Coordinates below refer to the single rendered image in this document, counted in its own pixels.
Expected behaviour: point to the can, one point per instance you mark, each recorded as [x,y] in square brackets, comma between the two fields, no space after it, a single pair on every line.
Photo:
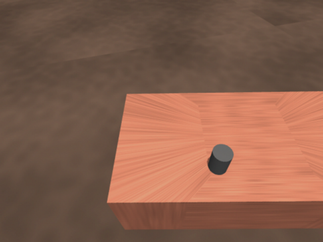
[220,159]

